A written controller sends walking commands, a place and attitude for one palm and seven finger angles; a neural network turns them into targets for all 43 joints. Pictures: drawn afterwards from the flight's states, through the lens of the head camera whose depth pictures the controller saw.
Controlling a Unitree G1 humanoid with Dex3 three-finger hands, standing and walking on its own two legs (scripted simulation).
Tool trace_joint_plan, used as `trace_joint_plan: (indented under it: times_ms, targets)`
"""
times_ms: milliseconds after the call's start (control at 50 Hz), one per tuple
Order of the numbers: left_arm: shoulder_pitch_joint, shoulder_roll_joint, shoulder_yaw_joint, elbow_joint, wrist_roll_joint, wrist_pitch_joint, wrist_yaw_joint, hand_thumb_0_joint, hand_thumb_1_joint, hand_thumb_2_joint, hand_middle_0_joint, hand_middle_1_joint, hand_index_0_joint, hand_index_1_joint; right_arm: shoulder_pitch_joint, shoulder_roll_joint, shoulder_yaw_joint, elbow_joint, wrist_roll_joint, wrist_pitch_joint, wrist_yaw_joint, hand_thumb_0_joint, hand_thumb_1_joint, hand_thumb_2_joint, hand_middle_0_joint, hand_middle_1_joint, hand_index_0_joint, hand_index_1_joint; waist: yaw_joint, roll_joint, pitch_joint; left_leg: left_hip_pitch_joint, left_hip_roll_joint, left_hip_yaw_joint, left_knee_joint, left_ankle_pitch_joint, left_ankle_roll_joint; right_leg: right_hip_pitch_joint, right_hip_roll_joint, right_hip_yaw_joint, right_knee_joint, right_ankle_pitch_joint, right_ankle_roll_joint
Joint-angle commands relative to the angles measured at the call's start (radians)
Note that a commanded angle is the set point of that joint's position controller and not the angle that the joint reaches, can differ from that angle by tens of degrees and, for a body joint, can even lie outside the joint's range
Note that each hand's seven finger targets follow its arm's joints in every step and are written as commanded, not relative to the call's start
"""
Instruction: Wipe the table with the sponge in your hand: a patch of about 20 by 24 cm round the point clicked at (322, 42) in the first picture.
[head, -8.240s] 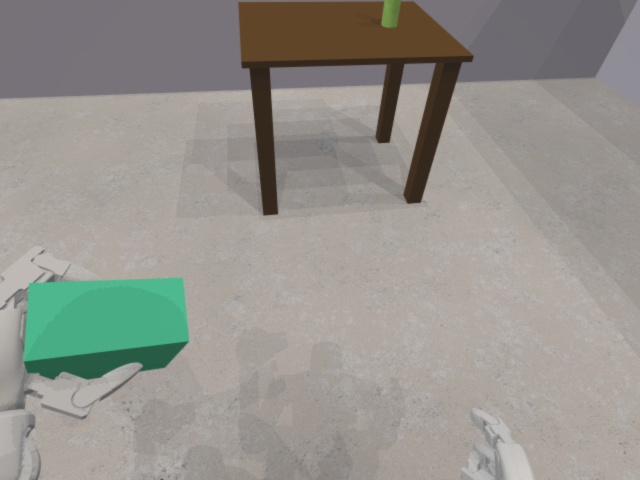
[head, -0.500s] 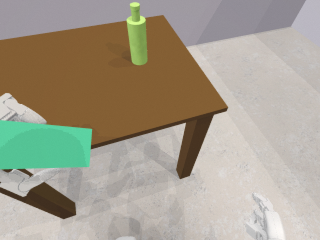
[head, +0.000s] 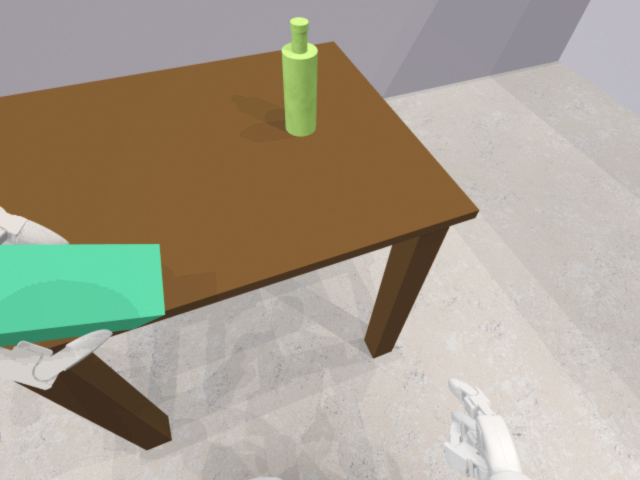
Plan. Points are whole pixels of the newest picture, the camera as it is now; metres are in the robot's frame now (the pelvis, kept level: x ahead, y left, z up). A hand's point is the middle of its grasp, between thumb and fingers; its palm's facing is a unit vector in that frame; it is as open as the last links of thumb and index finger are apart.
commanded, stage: come to a stop and stand still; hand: left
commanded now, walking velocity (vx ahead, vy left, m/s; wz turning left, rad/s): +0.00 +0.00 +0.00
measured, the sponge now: (98, 294) +0.24 +0.22 +0.16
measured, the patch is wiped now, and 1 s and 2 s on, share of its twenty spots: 0.00 0.00 0.00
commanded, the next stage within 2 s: look again from close up in 1.12 s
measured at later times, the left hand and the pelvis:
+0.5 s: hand (96, 315) +0.22 +0.21 +0.18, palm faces +0.47 -0.80 -0.38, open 10.5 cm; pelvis +0.01 -0.04 +0.00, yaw +2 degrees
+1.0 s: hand (110, 296) +0.24 +0.21 +0.16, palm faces +0.45 -0.81 -0.39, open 10.5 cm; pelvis +0.05 -0.04 +0.01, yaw +4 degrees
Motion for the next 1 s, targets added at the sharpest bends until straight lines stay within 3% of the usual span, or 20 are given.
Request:
trace_joint_plan:
  times_ms: [0, 40, 80, 120, 140, 160, 220, 240, 260, 340, 360, 440, 460, 520, 620, 640, 740, 760, 840, 980]
  targets:
    - [0.011, 0.036, 0.034, -0.124, -0.019, -0.057, 0.004, 0.0, 0.1, 1.3, -1.2, -1.6, -1.2, -1.6, -0.073, -0.167, -0.082, -0.137, 0.01, -0.044, -0.01, 0.0, -0.9, -0.9, 0.2, 0.3, 0.2, 0.3, -0.004, 0.064, -0.218, 0.119, 0.204, -0.215, -0.214, -0.005, -0.175, 0.027, 0.031, -0.037, -0.018, -0.021, 0.002]
    - [0.005, 0.033, 0.032, -0.046, -0.012, -0.042, 0.008, 0.0, 0.1, 1.3, -1.2, -1.6, -1.2, -1.6, -0.076, -0.167, -0.084, -0.13, 0.017, -0.027, -0.016, 0.0, -0.9, -0.9, 0.2, 0.3, 0.2, 0.3, -0.005, 0.064, -0.158, 0.054, 0.208, -0.224, -0.278, -0.231, -0.16, 0.015, 0.027, -0.02, -0.027, -0.039, 0.006]
    - [-0.072, 0.024, 0.009, -0.029, -0.004, -0.04, 0.01, 0.0, 0.1, 1.3, -1.2, -1.6, -1.2, -1.6, -0.08, -0.158, -0.083, -0.132, 0.024, -0.016, -0.022, 0.0, -0.9, -0.9, 0.2, 0.3, 0.2, 0.3, -0.006, 0.045, -0.123, -0.003, 0.206, -0.232, -0.308, -0.372, -0.147, 0.025, 0.027, -0.012, -0.031, -0.051, 0.009]
    - [-0.13, 0.033, 0.002, -0.008, 0.005, -0.041, 0.014, 0.0, 0.1, 1.3, -1.2, -1.6, -1.2, -1.6, -0.089, -0.152, -0.081, -0.135, 0.024, -0.01, -0.03, 0.0, -0.9, -0.9, 0.2, 0.3, 0.2, 0.3, -0.001, 0.019, -0.114, -0.038, 0.19, -0.216, -0.293, -0.423, -0.121, 0.045, 0.023, 0.003, -0.056, -0.057, 0.006]
    - [-0.182, 0.06, 0.009, -0.047, 0.011, -0.043, 0.016, 0.0, 0.1, 1.3, -1.2, -1.6, -1.2, -1.6, -0.096, -0.153, -0.081, -0.138, 0.025, -0.01, -0.035, 0.0, -0.9, -0.9, 0.2, 0.3, 0.2, 0.3, -0.002, 0.052, -0.124, -0.026, 0.177, -0.206, -0.291, -0.408, -0.118, 0.048, 0.026, 0.01, -0.059, -0.054, 0.005]
    - [-0.204, 0.042, -0.011, -0.051, 0.012, -0.046, 0.017, 0.0, 0.1, 1.3, -1.2, -1.6, -1.2, -1.6, -0.099, -0.145, -0.077, -0.141, 0.023, -0.012, -0.038, 0.0, -0.9, -0.9, 0.2, 0.3, 0.2, 0.3, 0.002, 0.054, -0.131, -0.02, 0.171, -0.204, -0.279, -0.395, -0.115, 0.055, 0.022, 0.012, -0.065, -0.046, 0.002]
    - [-0.259, 0.069, -0.008, -0.136, 0.018, -0.054, 0.025, 0.0, 0.1, 1.3, -1.2, -1.6, -1.2, -1.6, -0.108, -0.145, -0.072, -0.152, 0.016, -0.024, -0.041, 0.0, -0.9, -0.9, 0.2, 0.3, 0.2, 0.3, 0.01, 0.096, -0.161, 0.002, 0.153, -0.192, -0.252, -0.349, -0.099, 0.078, 0.016, 0.029, -0.087, -0.021, -0.007]
    - [-0.263, 0.104, 0.017, -0.179, 0.018, -0.052, 0.029, 0.0, 0.1, 1.3, -1.2, -1.6, -1.2, -1.6, -0.115, -0.147, -0.072, -0.153, 0.018, -0.029, -0.041, 0.0, -0.9, -0.9, 0.2, 0.3, 0.2, 0.3, 0.01, 0.121, -0.174, 0.015, 0.152, -0.192, -0.258, -0.35, -0.102, 0.079, 0.02, 0.028, -0.08, -0.021, -0.006]
    - [-0.257, 0.068, -0.01, -0.192, 0.016, -0.053, 0.029, 0.0, 0.1, 1.3, -1.2, -1.6, -1.2, -1.6, -0.112, -0.142, -0.069, -0.157, 0.018, -0.034, -0.042, 0.0, -0.9, -0.9, 0.2, 0.3, 0.2, 0.3, 0.011, 0.124, -0.171, 0.007, 0.154, -0.205, -0.267, -0.354, -0.103, 0.092, 0.024, 0.016, -0.074, -0.015, -0.006]
    - [-0.156, 0.099, 0.036, -0.171, 0.008, -0.047, 0.038, 0.0, 0.1, 1.3, -1.2, -1.6, -1.2, -1.6, -0.112, -0.144, -0.071, -0.154, 0.012, -0.042, -0.041, 0.0, -0.9, -0.9, 0.2, 0.3, 0.2, 0.3, 0.014, 0.103, -0.181, 0.014, 0.128, -0.179, -0.208, -0.267, -0.099, 0.101, 0.011, 0.035, -0.125, -0.006, -0.016]
    - [-0.133, 0.069, 0.018, -0.159, 0.003, -0.05, 0.035, 0.0, 0.1, 1.3, -1.2, -1.6, -1.2, -1.6, -0.109, -0.137, -0.069, -0.152, 0.012, -0.04, -0.04, 0.0, -0.9, -0.9, 0.2, 0.3, 0.2, 0.3, 0.013, 0.08, -0.177, 0.016, 0.122, -0.169, -0.178, -0.234, -0.096, 0.099, 0.002, 0.044, -0.145, -0.004, -0.019]
    - [-0.02, 0.064, 0.036, -0.06, -0.011, -0.047, 0.026, 0.0, 0.1, 1.3, -1.2, -1.6, -1.2, -1.6, -0.09, -0.147, -0.082, -0.137, 0.014, -0.029, -0.037, 0.0, -0.9, -0.9, 0.2, 0.3, 0.2, 0.3, 0.004, 0.029, -0.181, 0.038, 0.101, -0.155, -0.096, -0.145, -0.097, 0.044, -0.022, 0.094, -0.204, -0.045, -0.033]
    - [-0.019, 0.037, 0.012, -0.065, -0.016, -0.047, 0.02, 0.0, 0.1, 1.3, -1.2, -1.6, -1.2, -1.6, -0.087, -0.14, -0.08, -0.138, 0.018, -0.022, -0.036, 0.0, -0.9, -0.9, 0.2, 0.3, 0.2, 0.3, 0.0, 0.02, -0.187, 0.038, 0.104, -0.153, -0.086, -0.14, -0.094, 0.044, -0.026, 0.094, -0.204, -0.052, -0.031]
    - [-0.027, 0.052, 0.018, -0.054, -0.024, -0.044, 0.014, 0.0, 0.1, 1.3, -1.2, -1.6, -1.2, -1.6, -0.088, -0.147, -0.086, -0.136, 0.024, -0.015, -0.041, 0.0, -0.9, -0.9, 0.2, 0.3, 0.2, 0.3, -0.006, -0.04, -0.18, 0.045, 0.098, -0.149, -0.054, -0.101, -0.087, 0.018, -0.032, 0.105, -0.228, -0.055, -0.026]
    - [-0.074, 0.076, 0.018, -0.105, -0.026, -0.041, 0.012, 0.0, 0.1, 1.3, -1.2, -1.6, -1.2, -1.6, -0.091, -0.153, -0.085, -0.134, 0.024, -0.014, -0.05, 0.0, -0.9, -0.9, 0.2, 0.3, 0.2, 0.3, -0.006, 0.004, -0.195, 0.075, 0.093, -0.151, -0.069, -0.014, -0.083, 0.043, -0.018, 0.077, -0.206, 0.048, -0.015]
    - [-0.091, 0.102, 0.031, -0.139, -0.024, -0.041, 0.014, 0.0, 0.1, 1.3, -1.2, -1.6, -1.2, -1.6, -0.104, -0.158, -0.086, -0.135, 0.024, -0.015, -0.053, 0.0, -0.9, -0.9, 0.2, 0.3, 0.2, 0.3, -0.004, 0.056, -0.205, 0.086, 0.091, -0.146, -0.067, 0.019, -0.084, 0.055, -0.016, 0.076, -0.192, 0.095, -0.015]
    - [-0.046, 0.117, 0.046, -0.186, -0.032, -0.04, 0.022, 0.0, 0.1, 1.3, -1.2, -1.6, -1.2, -1.6, -0.104, -0.155, -0.081, -0.142, 0.019, -0.02, -0.058, 0.0, -0.9, -0.9, 0.2, 0.3, 0.2, 0.3, 0.006, 0.082, -0.255, 0.126, 0.091, -0.154, -0.069, 0.159, -0.086, 0.129, -0.013, 0.043, -0.15, 0.24, -0.009]
    - [-0.032, 0.09, 0.029, -0.196, -0.036, -0.041, 0.021, 0.0, 0.1, 1.3, -1.2, -1.6, -1.2, -1.6, -0.101, -0.148, -0.078, -0.146, 0.02, -0.018, -0.058, 0.0, -0.9, -0.9, 0.2, 0.3, 0.2, 0.3, 0.005, 0.071, -0.259, 0.125, 0.093, -0.159, -0.07, 0.184, -0.086, 0.145, -0.013, 0.034, -0.141, 0.256, -0.01]
    - [0.038, 0.089, 0.045, -0.145, -0.043, -0.032, 0.019, 0.0, 0.1, 1.3, -1.2, -1.6, -1.2, -1.6, -0.09, -0.154, -0.085, -0.14, 0.021, -0.007, -0.056, 0.0, -0.9, -0.9, 0.2, 0.3, 0.2, 0.3, 0.003, 0.043, -0.262, 0.134, 0.094, -0.153, -0.061, 0.219, -0.091, 0.149, -0.012, 0.036, -0.148, 0.293, -0.008]
    - [0.002, 0.061, 0.01, -0.125, -0.048, -0.02, 0.007, 0.0, 0.1, 1.3, -1.2, -1.6, -1.2, -1.6, -0.093, -0.152, -0.082, -0.144, 0.025, 0.014, -0.058, 0.0, -0.9, -0.9, 0.2, 0.3, 0.2, 0.3, -0.003, 0.017, -0.241, 0.136, 0.1, -0.149, -0.074, 0.228, -0.089, 0.139, -0.004, 0.027, -0.155, 0.301, 0.001]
